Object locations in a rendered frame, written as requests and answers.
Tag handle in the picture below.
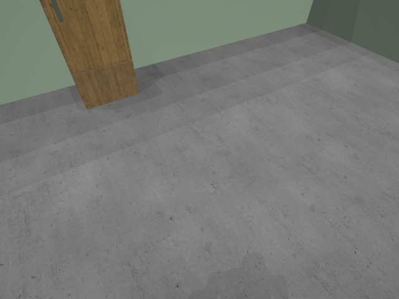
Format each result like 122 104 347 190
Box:
51 0 64 22

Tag cupboard door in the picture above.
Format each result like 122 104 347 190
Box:
44 0 130 72

